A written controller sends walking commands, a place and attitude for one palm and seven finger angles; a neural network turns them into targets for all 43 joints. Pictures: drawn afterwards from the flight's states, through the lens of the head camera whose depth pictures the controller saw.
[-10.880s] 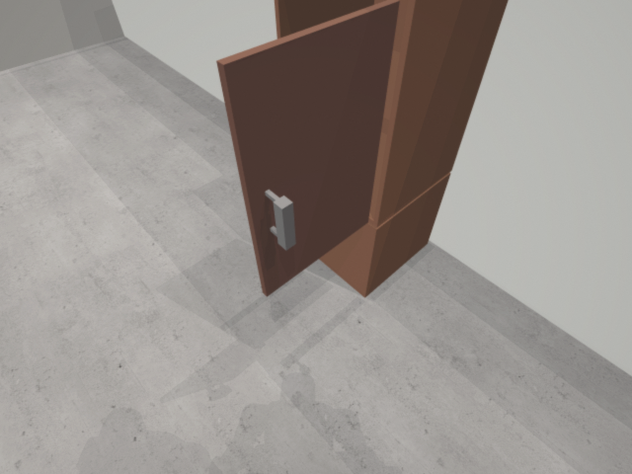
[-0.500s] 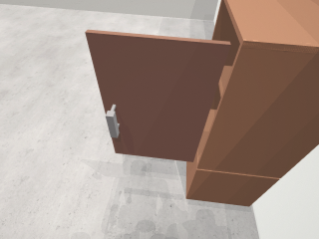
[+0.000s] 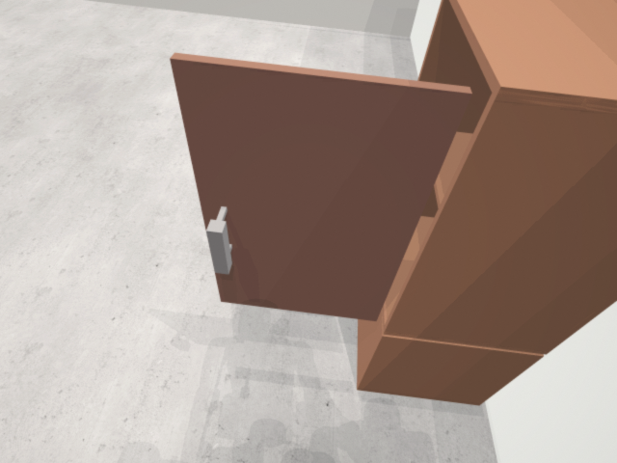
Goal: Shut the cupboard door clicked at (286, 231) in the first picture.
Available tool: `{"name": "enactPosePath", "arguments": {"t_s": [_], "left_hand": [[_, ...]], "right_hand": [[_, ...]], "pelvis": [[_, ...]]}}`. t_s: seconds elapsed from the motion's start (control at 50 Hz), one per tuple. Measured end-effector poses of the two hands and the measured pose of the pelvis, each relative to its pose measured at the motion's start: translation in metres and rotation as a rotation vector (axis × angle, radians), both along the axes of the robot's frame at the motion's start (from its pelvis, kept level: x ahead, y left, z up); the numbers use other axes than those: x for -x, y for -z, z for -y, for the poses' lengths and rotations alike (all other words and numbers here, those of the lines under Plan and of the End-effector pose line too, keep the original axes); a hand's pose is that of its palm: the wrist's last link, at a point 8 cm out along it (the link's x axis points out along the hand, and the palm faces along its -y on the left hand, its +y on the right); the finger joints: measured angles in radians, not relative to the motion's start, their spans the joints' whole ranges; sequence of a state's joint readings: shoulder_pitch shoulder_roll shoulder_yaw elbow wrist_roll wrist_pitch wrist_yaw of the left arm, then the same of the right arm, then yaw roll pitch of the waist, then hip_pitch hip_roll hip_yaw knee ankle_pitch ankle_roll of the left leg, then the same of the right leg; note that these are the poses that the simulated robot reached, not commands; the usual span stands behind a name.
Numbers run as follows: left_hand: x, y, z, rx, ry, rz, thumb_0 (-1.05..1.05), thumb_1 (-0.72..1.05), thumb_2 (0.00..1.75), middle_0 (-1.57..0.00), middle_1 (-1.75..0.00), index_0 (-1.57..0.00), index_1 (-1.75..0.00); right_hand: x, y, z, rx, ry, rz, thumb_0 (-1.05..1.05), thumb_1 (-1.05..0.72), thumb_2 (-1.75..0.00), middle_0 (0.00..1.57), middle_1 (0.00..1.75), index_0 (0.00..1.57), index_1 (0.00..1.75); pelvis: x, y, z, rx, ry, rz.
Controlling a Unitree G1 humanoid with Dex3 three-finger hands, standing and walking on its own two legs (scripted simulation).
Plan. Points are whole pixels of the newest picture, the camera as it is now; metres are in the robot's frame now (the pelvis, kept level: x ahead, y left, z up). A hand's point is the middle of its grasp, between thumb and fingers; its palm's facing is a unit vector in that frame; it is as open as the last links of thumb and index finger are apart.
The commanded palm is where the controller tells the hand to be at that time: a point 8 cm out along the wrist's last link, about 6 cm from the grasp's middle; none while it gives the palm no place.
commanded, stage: come to a stop and stand still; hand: left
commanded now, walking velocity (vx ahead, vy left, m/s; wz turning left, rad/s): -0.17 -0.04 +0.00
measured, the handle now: (223, 239) +0.49 +0.19 -0.06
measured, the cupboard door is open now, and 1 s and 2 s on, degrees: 90 90 90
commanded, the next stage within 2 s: look again from close up in 1.00 s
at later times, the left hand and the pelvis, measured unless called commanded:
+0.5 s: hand out of the picture +0.06 +0.19 -0.16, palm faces -0.05 -0.97 -0.25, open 7.3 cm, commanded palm none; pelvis -0.02 +0.00 +0.01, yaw -1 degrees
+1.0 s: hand out of the picture +0.00 +0.21 -0.15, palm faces -0.03 -0.96 -0.29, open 7.4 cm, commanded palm none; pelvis -0.06 -0.01 +0.01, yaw +0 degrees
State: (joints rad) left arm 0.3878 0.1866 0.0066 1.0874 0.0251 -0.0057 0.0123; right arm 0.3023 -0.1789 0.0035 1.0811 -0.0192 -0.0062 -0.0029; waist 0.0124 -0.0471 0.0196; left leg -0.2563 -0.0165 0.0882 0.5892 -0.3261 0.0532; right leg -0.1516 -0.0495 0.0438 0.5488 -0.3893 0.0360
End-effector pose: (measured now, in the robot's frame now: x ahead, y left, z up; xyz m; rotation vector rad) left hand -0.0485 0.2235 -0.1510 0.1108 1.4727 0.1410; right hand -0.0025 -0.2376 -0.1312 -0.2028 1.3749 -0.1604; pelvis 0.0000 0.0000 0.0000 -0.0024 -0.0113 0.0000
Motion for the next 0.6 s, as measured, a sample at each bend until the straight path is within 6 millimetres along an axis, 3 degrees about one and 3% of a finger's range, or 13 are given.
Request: {"name": "enactPosePath", "arguments": {"t_s": [0.08, 0.18, 0.34, 0.46, 0.6], "left_hand": [[-0.015, 0.001, -0.002, -0.004, 0.023, -0.023, 0.0, 0.91, 0.9, -0.2, -0.29, -0.2, -0.3], [-0.05, -0.005, 0.001, -0.018, 0.045, 0.042, 0.0, 0.91, 0.9, -0.2, -0.29, -0.2, -0.3], [-0.093, -0.013, -0.006, -0.053, 0.087, 0.166, 0.0, 0.92, 0.9, -0.2, -0.29, -0.2, -0.3], [-0.1, -0.019, -0.01, -0.064, 0.123, 0.224, 0.0, 0.92, 0.9, -0.2, -0.29, -0.2, -0.3], [-0.092, -0.035, -0.021, -0.137, 0.116, 0.318, 0.0, 0.91, 0.9, -0.2, -0.3, -0.2, -0.3]], "right_hand": [[-0.008, 0.001, -0.009, 0.004, 0.017, 0.012, 0.01, -0.91, -0.9, 0.2, 0.3, 0.2, 0.3], [-0.014, 0.004, -0.019, -0.021, 0.043, -0.001, 0.01, -0.91, -0.9, 0.2, 0.3, 0.2, 0.3], [-0.02, -0.001, -0.009, -0.007, 0.065, 0.039, 0.02, -0.93, -0.9, 0.2, 0.3, 0.2, 0.3], [-0.02, -0.004, -0.003, -0.013, 0.045, 0.097, 0.01, -0.92, -0.9, 0.2, 0.3, 0.2, 0.3], [-0.029, -0.002, 0.026, 0.011, 0.021, 0.203, 0.01, -0.91, -0.9, 0.2, 0.3, 0.2, 0.3]], "pelvis": [[-0.01, 0.0, -0.003, -0.006, 0.027, 0.009], [-0.016, -0.004, -0.002, -0.004, 0.032, 0.015], [-0.004, -0.008, 0.0, -0.009, 0.04, -0.003], [0.012, -0.008, 0.003, -0.012, 0.032, 0.009], [0.03, -0.002, 0.011, -0.004, 0.007, 0.014]]}}
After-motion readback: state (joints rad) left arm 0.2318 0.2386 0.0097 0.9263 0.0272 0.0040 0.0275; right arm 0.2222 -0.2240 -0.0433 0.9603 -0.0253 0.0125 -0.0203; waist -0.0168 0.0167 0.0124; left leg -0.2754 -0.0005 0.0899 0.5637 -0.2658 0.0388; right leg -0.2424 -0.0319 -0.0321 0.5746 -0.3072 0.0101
